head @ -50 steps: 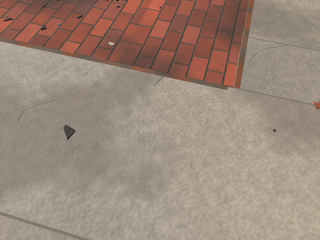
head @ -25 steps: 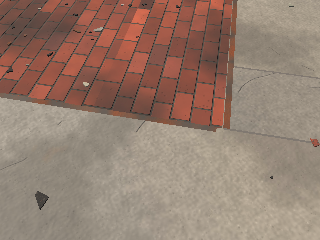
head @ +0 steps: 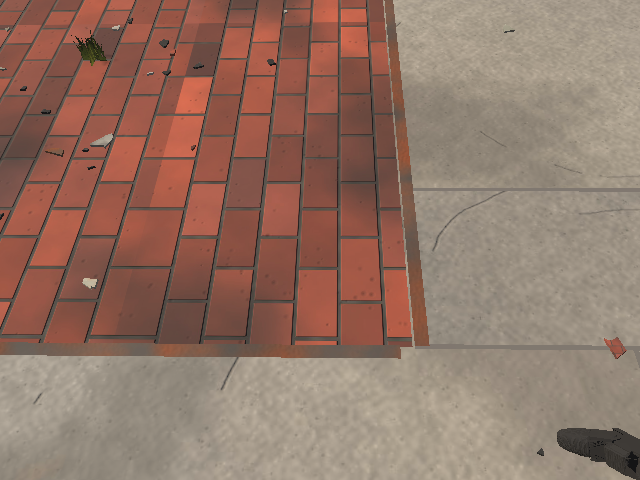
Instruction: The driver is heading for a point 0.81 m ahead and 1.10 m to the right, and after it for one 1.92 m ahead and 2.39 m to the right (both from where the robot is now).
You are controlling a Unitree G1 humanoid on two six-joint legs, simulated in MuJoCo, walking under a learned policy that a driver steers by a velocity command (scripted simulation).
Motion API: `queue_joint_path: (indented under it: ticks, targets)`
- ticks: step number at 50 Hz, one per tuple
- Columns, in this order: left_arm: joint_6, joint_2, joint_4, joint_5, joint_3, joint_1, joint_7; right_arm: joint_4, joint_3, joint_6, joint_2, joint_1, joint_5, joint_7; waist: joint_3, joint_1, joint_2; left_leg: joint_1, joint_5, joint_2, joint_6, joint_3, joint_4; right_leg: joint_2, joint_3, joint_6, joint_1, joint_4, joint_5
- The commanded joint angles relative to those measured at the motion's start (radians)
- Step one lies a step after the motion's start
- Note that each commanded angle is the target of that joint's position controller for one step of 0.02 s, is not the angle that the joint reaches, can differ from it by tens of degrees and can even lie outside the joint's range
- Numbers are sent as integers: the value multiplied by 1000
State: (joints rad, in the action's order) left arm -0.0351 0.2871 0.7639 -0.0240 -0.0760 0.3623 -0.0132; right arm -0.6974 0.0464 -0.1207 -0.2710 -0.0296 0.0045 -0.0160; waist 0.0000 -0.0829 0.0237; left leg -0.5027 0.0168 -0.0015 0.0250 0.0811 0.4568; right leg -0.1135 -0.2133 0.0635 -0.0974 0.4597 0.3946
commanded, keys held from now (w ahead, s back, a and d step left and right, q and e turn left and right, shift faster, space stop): w+e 1.00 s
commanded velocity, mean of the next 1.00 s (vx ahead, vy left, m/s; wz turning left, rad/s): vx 0.50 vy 0.00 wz -0.59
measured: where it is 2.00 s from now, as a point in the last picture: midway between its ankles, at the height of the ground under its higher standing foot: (612, 324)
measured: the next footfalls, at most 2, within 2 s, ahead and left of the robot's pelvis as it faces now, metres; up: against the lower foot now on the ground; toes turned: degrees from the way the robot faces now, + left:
left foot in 0.02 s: +0.18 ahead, +0.13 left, +0.00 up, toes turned -5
right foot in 0.54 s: +0.41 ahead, -0.19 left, +0.00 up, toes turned -22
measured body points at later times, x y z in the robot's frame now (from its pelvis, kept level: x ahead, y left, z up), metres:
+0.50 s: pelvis +0.26 -0.03 -0.01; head +0.29 -0.05 +0.44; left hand +0.55 +0.12 -0.08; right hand +0.19 -0.32 -0.13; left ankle +0.14 +0.14 -0.73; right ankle +0.37 -0.18 -0.71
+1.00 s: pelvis +0.53 -0.13 -0.01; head +0.54 -0.15 +0.44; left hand +0.73 +0.09 -0.11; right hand +0.59 -0.47 -0.07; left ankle +0.70 -0.10 -0.73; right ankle +0.37 -0.17 -0.73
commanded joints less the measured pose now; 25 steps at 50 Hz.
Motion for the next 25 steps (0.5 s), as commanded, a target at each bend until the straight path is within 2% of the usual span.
queue_joint_path:
  ticks: [1, 2, 3, 4, 5, 6, 7, 8, 10, 14, 17, 19, 22, 24, 25]
  targets:
    - [-9, 81, -81, 9, -13, -48, -1, 35, 67, -32, -180, -176, -15, 9, -158, 157, -118, 414, 40, 94, -93, 56, -14, 164, -148, 68, -129, 200, -357]
    - [-17, 19, -105, 5, 6, 39, -1, 21, 88, -27, -266, -320, -35, 18, -316, 163, 80, 783, 123, 318, -218, 369, -18, 37, -10, -3, -405, 532, -118]
    - [-24, 44, -122, -10, 13, 97, 0, -12, 91, -12, -257, -371, -13, 10, -366, 145, 324, 886, 351, 449, -307, 714, -107, 38, 46, -29, -641, 751, 214]
    - [-22, 139, -105, -16, -10, 45, 1, 10, 67, -5, -166, -321, -1, 12, -230, 166, 180, 781, 483, 413, -268, 633, -138, 102, 24, -38, -718, 843, 145]
    - [-15, 156, -120, -7, -16, -44, 2, 18, 55, 5, -130, -277, -5, 16, -125, 173, 93, 655, 433, 367, -226, 475, -148, 136, 63, -44, -723, 859, 61]
    - [-11, 143, -134, 2, -18, -86, 5, 17, 46, 12, -112, -232, -12, 16, -51, 152, 52, 531, 325, 322, -210, 364, -177, 163, 80, -48, -697, 821, 0]
    - [-7, 130, -141, 5, -22, -100, 9, 12, 38, 13, -91, -202, -16, 17, -12, 128, 65, 452, 246, 287, -199, 281, -204, 192, 81, -48, -668, 777, -41]
    - [-2, 110, -144, -2, -20, -87, 14, 8, 35, 12, -88, -188, -19, 17, 5, 109, 89, 394, 200, 265, -193, 216, -232, 210, 91, -49, -628, 754, -61]
    - [9, 75, -155, -5, -14, -87, 19, -5, 41, 4, -98, -187, -12, 14, 11, 98, 92, 359, 116, 256, -209, 126, -272, 223, 112, -59, -619, 718, -94]
    - [12, 57, -179, 3, -6, -147, 23, -37, 57, 3, -143, -199, -14, 17, 12, 101, 47, 400, -48, 266, -221, -11, -294, 236, 118, -80, -660, 566, -244]
    - [1, 41, -194, 2, 2, -233, 42, -54, 59, 14, -162, -208, -8, 21, 31, 133, 40, 419, -88, 239, -190, -123, -290, 223, 166, -70, -616, 384, -395]
    - [-2, 30, -215, 2, 8, -300, 54, -71, 62, 22, -178, -240, -2, 24, 50, 160, 34, 449, -88, 247, -177, -162, -285, 210, 203, -57, -594, 294, -424]
    - [-1, 41, -248, -3, 5, -355, 70, -90, 71, 39, -207, -268, 15, 23, 74, 165, 43, 532, -164, 280, -159, -197, -252, 192, 240, -24, -582, 212, -350]
    - [3, 70, -255, 3, -10, -328, 75, -91, 80, 52, -236, -262, 24, 27, 43, 129, 69, 577, -457, 286, -138, -237, -148, 140, 290, 16, -495, 183, -243]
    - [7, 97, -245, 6, -25, -265, 73, -90, 85, 59, -251, -260, 29, 31, -2, 87, 86, 585, -626, 281, -127, -258, -40, 99, 319, 41, -399, 174, -198]
Keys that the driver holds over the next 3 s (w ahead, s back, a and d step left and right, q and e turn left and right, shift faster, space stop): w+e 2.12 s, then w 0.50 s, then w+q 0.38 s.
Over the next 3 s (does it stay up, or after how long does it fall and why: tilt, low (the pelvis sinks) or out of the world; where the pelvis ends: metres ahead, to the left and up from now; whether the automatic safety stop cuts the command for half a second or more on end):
stays up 0.97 -1.09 -0.01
